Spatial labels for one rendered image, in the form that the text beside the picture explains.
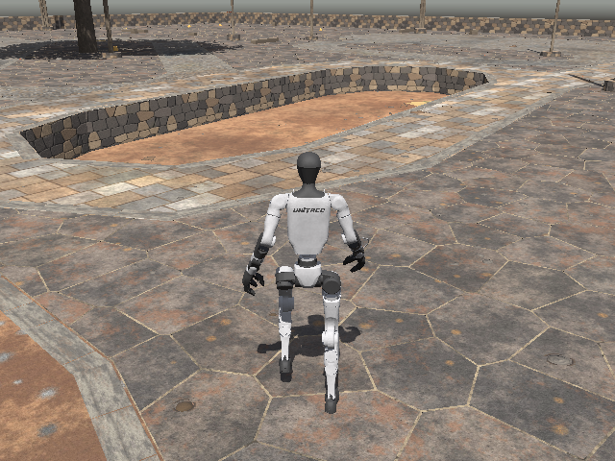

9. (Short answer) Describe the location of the robot left forearm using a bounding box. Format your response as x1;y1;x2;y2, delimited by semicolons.
246;232;269;275

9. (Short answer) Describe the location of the right robot upper arm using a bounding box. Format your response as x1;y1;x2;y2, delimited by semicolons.
328;193;357;245

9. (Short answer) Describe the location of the robot left hand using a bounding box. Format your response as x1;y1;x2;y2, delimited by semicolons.
242;270;264;296

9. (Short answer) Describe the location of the robot right hand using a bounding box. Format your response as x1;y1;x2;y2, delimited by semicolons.
343;254;365;273

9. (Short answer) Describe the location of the left robot thigh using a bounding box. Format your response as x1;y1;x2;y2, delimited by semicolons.
275;266;295;312

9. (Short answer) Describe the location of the left robot upper arm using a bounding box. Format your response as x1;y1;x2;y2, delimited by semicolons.
260;193;289;248

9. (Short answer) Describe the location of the robot left shin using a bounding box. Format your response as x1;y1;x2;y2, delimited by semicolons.
279;296;292;361

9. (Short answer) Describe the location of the robot right forearm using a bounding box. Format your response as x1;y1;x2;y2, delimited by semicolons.
348;230;364;258

